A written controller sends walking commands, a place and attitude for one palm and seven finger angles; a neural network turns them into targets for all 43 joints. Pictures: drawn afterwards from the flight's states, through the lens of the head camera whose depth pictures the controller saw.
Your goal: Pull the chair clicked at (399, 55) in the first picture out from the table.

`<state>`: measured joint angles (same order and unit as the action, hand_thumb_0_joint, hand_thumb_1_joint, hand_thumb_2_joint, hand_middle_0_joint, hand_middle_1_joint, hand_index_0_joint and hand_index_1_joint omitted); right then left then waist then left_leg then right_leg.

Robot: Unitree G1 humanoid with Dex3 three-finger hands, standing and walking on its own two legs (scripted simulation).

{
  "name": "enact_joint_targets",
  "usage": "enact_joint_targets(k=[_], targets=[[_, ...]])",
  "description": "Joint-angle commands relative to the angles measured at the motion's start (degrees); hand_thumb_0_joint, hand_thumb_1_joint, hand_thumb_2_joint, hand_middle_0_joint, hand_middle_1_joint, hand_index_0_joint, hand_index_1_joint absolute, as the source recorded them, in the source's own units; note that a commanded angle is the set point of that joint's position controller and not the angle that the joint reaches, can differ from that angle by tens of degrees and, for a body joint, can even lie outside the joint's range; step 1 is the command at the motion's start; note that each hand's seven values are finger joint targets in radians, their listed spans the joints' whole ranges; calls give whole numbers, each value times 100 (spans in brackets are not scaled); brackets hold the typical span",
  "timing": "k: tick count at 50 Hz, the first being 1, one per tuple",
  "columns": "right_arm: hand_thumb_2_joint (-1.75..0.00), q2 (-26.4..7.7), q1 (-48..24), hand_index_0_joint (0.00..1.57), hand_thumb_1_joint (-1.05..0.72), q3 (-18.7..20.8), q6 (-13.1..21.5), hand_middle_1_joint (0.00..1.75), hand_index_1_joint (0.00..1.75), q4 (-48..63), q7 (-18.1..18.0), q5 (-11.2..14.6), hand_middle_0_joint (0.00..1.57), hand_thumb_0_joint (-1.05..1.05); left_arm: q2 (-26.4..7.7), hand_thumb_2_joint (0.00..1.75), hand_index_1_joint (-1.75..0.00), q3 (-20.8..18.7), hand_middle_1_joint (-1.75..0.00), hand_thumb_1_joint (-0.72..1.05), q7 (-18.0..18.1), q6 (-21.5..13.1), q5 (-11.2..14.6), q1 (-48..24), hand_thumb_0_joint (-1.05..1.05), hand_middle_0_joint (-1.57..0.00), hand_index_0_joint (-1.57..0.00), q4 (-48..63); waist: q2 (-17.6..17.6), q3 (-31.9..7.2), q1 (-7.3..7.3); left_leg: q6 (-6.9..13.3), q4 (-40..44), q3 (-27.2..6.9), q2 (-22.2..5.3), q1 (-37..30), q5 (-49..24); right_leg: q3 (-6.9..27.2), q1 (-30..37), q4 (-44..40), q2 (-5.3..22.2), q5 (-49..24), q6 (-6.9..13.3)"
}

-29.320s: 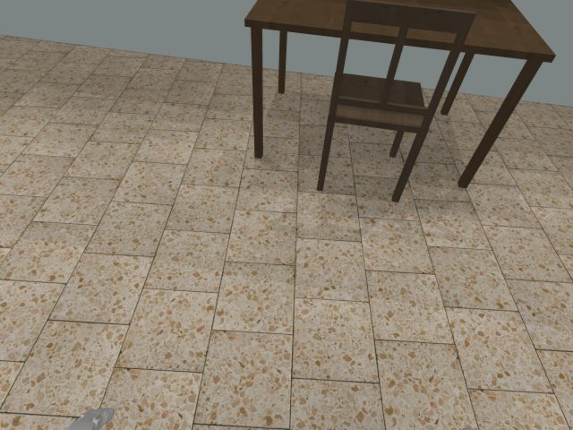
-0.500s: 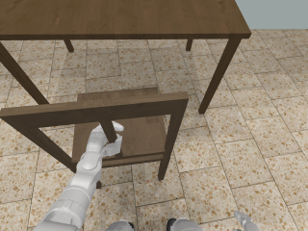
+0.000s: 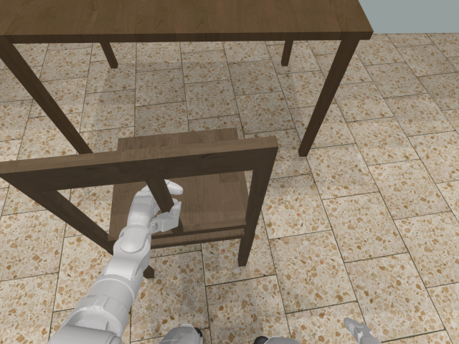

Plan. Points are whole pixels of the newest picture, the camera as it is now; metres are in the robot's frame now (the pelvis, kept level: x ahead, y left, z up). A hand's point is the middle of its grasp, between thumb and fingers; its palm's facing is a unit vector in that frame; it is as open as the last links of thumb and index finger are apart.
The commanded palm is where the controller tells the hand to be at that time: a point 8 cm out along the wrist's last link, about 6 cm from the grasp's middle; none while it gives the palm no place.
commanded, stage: step backward, pulling the chair out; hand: left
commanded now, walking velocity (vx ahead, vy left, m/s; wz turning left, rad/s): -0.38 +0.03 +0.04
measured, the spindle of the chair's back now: (168, 207) +0.37 +0.15 -0.10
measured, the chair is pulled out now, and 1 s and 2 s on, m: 0.38 0.56 0.73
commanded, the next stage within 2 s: stop walking, hand still on the chair in 1.36 s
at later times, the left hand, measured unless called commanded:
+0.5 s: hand (170, 257) +0.26 +0.12 -0.06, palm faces -0.05 -0.99 -0.15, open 5.6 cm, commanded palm +0.24 +0.17 -0.06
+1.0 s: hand (167, 316) +0.17 +0.11 -0.06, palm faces -0.09 -0.99 -0.13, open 5.4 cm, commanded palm +0.14 +0.16 -0.06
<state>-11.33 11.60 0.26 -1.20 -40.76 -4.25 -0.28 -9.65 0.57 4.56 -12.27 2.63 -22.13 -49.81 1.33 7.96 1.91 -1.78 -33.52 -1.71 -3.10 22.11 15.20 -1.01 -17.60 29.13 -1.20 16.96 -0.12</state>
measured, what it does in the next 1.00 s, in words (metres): walks backwards: left foot, then right foot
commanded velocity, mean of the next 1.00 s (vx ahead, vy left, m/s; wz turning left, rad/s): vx -0.38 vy -0.02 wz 0.04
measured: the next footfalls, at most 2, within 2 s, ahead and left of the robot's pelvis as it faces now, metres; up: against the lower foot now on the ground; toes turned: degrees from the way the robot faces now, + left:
left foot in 0.28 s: -0.03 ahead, +0.15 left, +0.00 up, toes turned +0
right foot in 0.54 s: -0.06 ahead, -0.12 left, +0.00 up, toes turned -2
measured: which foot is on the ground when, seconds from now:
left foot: down 0.00-0.06, up 0.08-0.26, down 0.28-0.62, up 0.64-0.88, down 0.90-1.00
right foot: down 0.00-0.38, up 0.40-0.52, down 0.54-0.96, up 0.98-1.00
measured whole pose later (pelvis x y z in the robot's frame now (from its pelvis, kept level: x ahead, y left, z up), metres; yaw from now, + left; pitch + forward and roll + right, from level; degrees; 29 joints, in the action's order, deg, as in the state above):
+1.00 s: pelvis -0.19 +0.02 +0.00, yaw +1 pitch +2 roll +0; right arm -14.8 8.7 1.4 -3.3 -37.9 -6.3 0.3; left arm -8.3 3.6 5.7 -7.3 1.8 -24.9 -47.0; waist -2.6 10.7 3.8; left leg -1.4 -30.4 0.0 -1.4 15.5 16.5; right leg -2.0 -24.4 33.4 3.7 11.1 -0.7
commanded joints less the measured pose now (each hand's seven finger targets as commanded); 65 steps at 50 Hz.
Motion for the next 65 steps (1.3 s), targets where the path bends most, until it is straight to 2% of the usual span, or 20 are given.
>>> enact_joint_targets(k=[1, 4, 7, 13, 16, 19, 21, 28, 29, 31, 33, 35, 43, 46, 49, 54, 60, 61, 62, 65], targets=[[-90, -1016, 463, 20, -90, 371, 149, 30, 30, 368, -62, 32, 20, 0, -720, 90, -145, -101, -145, 90, 67, -475, -282, -1714, 0, -50, -50, 946, 463, -3069, 224, 253, -335, -326, -784, -1784, -4667, 372, 1512, -504, 700, -4277, 193], [-90, -976, 10, 20, -90, 375, 184, 30, 30, 570, -240, 168, 20, 0, -1116, 90, -145, -449, -145, 90, 55, -431, -150, -1226, 0, -50, -50, 546, -505, -3021, -33, -53, -1202, -226, 5, 91, 711, 1081, 2305, -250, 1943, -6158, 657], [-90, -889, -282, 20, -90, 231, 175, 30, 30, 553, -250, 94, 20, 0, -1032, 90, -145, -434, -145, 90, 82, -336, -222, -1262, 0, -50, -50, 669, -293, -2717, -133, -32, -1379, -531, 26, 395, 1131, 1048, 1923, -258, 2121, -5097, 766], [-90, -1079, -62, 20, -90, 274, 49, 30, 30, 650, -374, 124, 20, 0, -739, 90, -145, -157, -145, 90, 95, -125, -83, -1080, 0, -50, -50, 1114, -713, -2797, 42, 93, 388, -401, -301, -556, -1426, 459, 1920, 98, 1418, -4612, 305], [-90, -1123, 105, 20, -90, 344, -79, 30, 30, 813, -308, 120, 20, 0, -370, 90, -145, 167, -145, 90, 47, -138, -68, -1216, 0, -50, -50, 1396, -116, -2705, 117, 379, 682, -584, -835, -1347, -3627, 109, 1205, 207, 565, -3108, -66], [-90, -981, -33, 20, -90, 321, -60, 30, 30, 823, -196, -50, 20, 0, -345, 90, -145, 173, -145, 90, -26, -159, -146, -1322, 0, -50, -50, 1831, 1493, -2755, 78, 701, 885, -968, -1314, -1761, -4837, 14, 398, 1072, 271, -353, -19], [-90, -909, -24, 20, -90, 317, -31, 30, 30, 823, -72, -99, 20, 0, -274, 90, -145, 145, -145, 90, -5, -144, -162, -1128, 0, -50, -50, 1748, 1716, -2549, 25, 882, 815, -1010, -1512, -1699, -4833, 77, 93, 1204, 218, 755, 65], [-90, -920, 159, 20, -90, 340, 165, 30, 30, 494, 28, -25, 20, 0, -579, 90, -145, -54, -145, 90, 20, -313, -277, -1431, 0, -50, -50, 1284, 1083, -2557, 114, 499, -207, -633, -1126, -2287, -4932, 149, 635, -861, 383, -1898, 100], [-90, -947, 223, 20, -90, 334, 144, 30, 30, 480, -7, 6, 20, 0, -825, 90, -145, -209, -145, 90, 37, -342, -295, -1318, 0, -50, -50, 1140, 627, -2663, 131, 320, -367, -417, -933, -1686, -4227, 303, 1288, -797, 685, -3494, 173], [-90, -935, 20, 20, -90, 397, 189, 30, 30, 589, -189, 156, 20, 0, -1103, 90, -145, -475, -145, 90, 68, -366, -163, -1326, 0, -50, -50, 888, -1136, -3027, 79, -97, -1405, 101, 17, -184, 533, 943, 2400, -348, 1747, -6586, 508], [-90, -840, -497, 20, -90, 272, 220, 30, 30, 671, -219, 135, 20, 0, -991, 90, -145, -447, -145, 90, 33, -282, -209, -1292, 0, -50, -50, 763, -766, -2729, -178, -29, -2364, -502, 137, 278, 1375, 1024, 1708, -399, 2208, -5392, 615], [-90, -801, -430, 20, -90, 174, 211, 30, 30, 490, -216, 71, 20, 0, -1039, 90, -145, -520, -145, 90, 105, -194, -243, -1187, 0, -50, -50, 696, -218, -2615, -138, -83, -1969, -566, 82, 331, 1254, 891, 1739, -294, 2196, -4946, 859], [-90, -1023, -66, 20, -90, 212, 18, 30, 30, 562, -379, 136, 20, 0, -492, 90, -145, 20, -145, 90, 115, 55, -77, -1208, 0, -50, -50, 936, -1036, -2664, 20, -36, 572, -148, -151, -527, -357, 442, 2002, 46, 1676, -4658, 450], [-90, -1170, 46, 20, -90, 337, -142, 30, 30, 827, -304, 93, 20, 0, -93, 90, -145, 352, -145, 90, 46, 61, -38, -1252, 0, -50, -50, 1374, 318, -2600, 46, 466, 878, -705, -1102, -1520, -3958, -16, 1023, 509, 583, -2611, -63], [-90, -907, -50, 20, -90, 293, -46, 30, 30, 818, -105, -110, 20, 0, -26, 90, -145, 401, -145, 90, -60, -44, -152, -1497, 0, -50, -50, 1907, 1888, -2635, 87, 787, 914, -1060, -1543, -2247, -5727, -34, -66, 1390, 336, 498, 20], [-90, -963, 178, 20, -90, 371, 126, 30, 30, 660, 75, -16, 20, 0, -190, 90, -145, 159, -145, 90, 25, -83, -135, -1336, 0, -50, -50, 1502, 1189, -2291, 110, 784, 275, -789, -1590, -2991, -6212, 25, -449, 628, 251, 284, 87], [-90, -916, 215, 20, -90, 313, 143, 30, 30, 435, 59, 37, 20, 0, -591, 90, -145, -100, -145, 90, -5, -281, -277, -1351, 0, -50, -50, 795, 1016, -2469, 56, 380, -257, -418, -1101, -2162, -4426, 58, 959, -1024, 510, -2387, 114], [-90, -816, 159, 20, -90, 266, 121, 30, 30, 488, 19, 82, 20, 0, -780, 90, -145, -193, -145, 90, 1, -316, -275, -1376, 0, -50, -50, 716, 350, -2605, 66, 142, -539, -68, -807, -1417, -2986, 387, 1590, -770, 1013, -3922, 233], [-90, -834, 240, 20, -90, 361, 96, 30, 30, 476, -102, 177, 20, 0, -1022, 90, -145, -431, -145, 90, 48, -281, -173, -1456, 0, -50, -50, 531, -1305, -2883, 103, -118, -1075, 186, -270, -582, -194, 816, 2222, -386, 1541, -5280, 562], [-90, -821, -193, 20, -90, 271, 119, 30, 30, 619, -163, 188, 20, 0, -969, 90, -145, -494, -145, 90, 32, -102, -147, -1292, 0, -50, -50, 172, -835, -2646, -184, -66, -2262, -494, 3, 237, 1436, 1045, 1805, -273, 2295, -5031, 926]])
